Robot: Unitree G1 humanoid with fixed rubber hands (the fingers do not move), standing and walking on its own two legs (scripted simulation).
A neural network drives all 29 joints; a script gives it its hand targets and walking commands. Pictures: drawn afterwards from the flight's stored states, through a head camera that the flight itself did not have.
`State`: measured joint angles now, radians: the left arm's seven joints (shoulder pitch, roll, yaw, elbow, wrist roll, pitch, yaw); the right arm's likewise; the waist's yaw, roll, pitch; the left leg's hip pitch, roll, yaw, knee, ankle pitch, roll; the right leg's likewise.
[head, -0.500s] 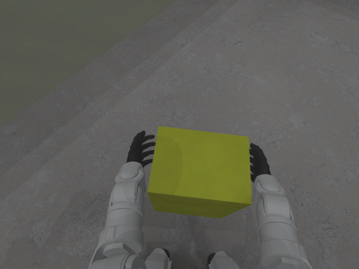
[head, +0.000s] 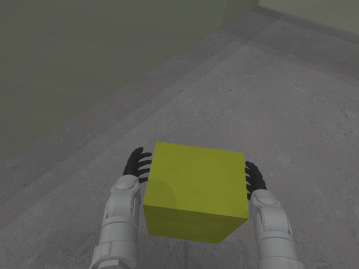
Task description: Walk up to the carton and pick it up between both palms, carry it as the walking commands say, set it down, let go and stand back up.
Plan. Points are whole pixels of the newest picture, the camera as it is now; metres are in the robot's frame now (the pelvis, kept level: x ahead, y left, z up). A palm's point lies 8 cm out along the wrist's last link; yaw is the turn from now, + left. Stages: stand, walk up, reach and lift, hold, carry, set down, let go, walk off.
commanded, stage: reach and lift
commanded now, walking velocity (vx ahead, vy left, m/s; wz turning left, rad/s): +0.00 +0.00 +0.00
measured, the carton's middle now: (190, 198) +0.31 -0.01 -0.07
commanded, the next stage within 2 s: hold in 1.60 s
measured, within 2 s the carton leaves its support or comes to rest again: neither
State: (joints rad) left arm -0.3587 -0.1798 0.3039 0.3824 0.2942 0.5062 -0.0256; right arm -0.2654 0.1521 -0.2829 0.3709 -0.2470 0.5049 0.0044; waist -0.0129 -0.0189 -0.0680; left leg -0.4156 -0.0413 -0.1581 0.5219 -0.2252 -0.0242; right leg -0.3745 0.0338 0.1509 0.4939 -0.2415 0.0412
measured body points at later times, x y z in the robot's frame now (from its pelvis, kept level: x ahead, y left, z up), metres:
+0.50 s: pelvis +0.00 -0.01 +0.01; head -0.04 -0.01 +0.46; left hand +0.32 +0.13 +0.06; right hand +0.30 -0.17 +0.04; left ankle +0.02 +0.13 -0.73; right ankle +0.00 -0.15 -0.73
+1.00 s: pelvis +0.00 -0.01 +0.01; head -0.03 +0.00 +0.46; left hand +0.31 +0.15 +0.06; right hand +0.30 -0.15 +0.04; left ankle +0.02 +0.13 -0.73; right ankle +0.00 -0.15 -0.73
